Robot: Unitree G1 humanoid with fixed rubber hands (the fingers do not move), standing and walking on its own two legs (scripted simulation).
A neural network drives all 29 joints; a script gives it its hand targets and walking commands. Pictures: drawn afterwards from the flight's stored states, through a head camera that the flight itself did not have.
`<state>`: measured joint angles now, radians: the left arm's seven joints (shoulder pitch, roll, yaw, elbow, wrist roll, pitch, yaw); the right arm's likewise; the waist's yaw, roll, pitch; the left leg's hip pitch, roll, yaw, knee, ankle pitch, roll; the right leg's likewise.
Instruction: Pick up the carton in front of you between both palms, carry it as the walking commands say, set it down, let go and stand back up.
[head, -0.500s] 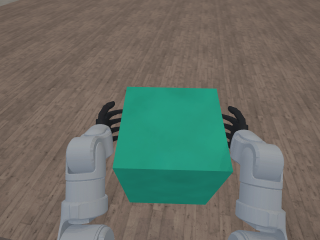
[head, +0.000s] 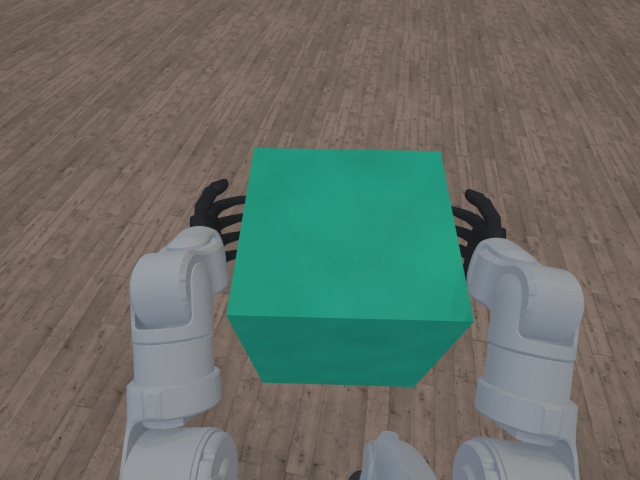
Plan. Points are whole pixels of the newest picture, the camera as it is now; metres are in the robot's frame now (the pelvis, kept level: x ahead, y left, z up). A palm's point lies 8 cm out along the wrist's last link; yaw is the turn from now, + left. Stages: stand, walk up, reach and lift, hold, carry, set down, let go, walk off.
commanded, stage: carry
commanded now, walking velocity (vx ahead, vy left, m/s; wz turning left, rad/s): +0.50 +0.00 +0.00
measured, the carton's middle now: (341, 279) +0.36 -0.01 +0.07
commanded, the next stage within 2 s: none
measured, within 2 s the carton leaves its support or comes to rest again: neither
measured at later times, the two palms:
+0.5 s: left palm out of the picture +0.67 +0.11 +0.29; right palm (481, 21) +0.65 -0.19 +0.28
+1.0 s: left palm (304, 15) +0.91 +0.06 +0.19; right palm (453, 24) +0.92 -0.24 +0.18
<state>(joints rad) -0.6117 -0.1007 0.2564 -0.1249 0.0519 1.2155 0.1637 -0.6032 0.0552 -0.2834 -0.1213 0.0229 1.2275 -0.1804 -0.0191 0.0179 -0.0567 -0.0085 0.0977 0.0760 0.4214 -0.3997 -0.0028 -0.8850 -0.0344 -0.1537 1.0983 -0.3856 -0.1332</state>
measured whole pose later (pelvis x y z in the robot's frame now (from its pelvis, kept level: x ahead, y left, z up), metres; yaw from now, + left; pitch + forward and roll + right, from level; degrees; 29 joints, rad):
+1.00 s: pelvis +0.61 -0.09 +0.11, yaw +1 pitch +7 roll +0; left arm -0.34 -0.18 0.22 -0.18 0.10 1.10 0.12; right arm -0.34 0.15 -0.24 -0.19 -0.07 1.13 -0.12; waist 0.01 0.01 -0.05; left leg -0.41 0.04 0.05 1.01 -0.47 -0.01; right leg -0.38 -0.06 -0.18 0.45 -0.19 -0.03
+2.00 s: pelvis +1.23 -0.15 +0.12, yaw +0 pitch +5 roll +2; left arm 0.01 -0.13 0.07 -0.49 0.05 1.16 0.11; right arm 0.00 0.13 -0.02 -0.50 -0.09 1.19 -0.12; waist 0.03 0.01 -0.09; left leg -0.62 0.10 0.11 0.84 -0.16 0.00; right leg -0.13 -0.06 -0.22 0.26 -0.21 -0.04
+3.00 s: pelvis +1.90 -0.16 +0.12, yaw +1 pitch +4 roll +1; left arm 0.00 -0.13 0.06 -0.51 0.06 1.17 0.11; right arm -0.02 0.13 -0.04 -0.51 -0.08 1.20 -0.12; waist 0.03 0.01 -0.03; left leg -0.56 0.10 0.08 0.95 -0.25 0.02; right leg -0.22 -0.05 -0.23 0.31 -0.18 -0.05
